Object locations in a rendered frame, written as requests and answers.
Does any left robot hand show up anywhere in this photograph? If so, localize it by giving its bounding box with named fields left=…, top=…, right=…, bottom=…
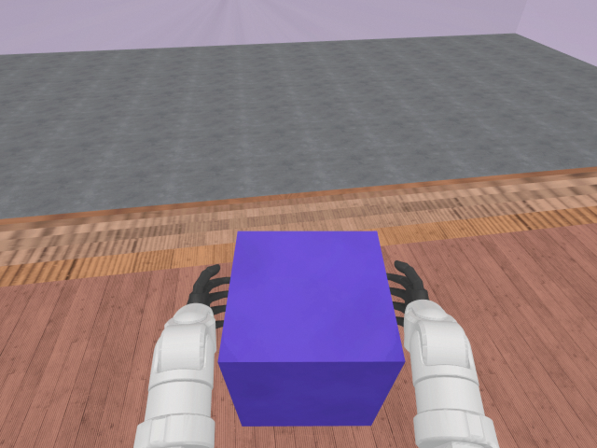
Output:
left=187, top=264, right=230, bottom=329

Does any right robot hand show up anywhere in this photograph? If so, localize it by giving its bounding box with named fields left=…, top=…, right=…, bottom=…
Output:
left=386, top=260, right=430, bottom=328

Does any right robot forearm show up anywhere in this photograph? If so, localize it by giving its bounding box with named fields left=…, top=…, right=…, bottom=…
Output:
left=404, top=300, right=500, bottom=448

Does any carton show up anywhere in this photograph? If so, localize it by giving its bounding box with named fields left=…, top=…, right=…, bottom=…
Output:
left=218, top=231, right=406, bottom=427

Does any left robot forearm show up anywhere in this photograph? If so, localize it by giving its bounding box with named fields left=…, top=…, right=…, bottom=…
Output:
left=133, top=303, right=216, bottom=448

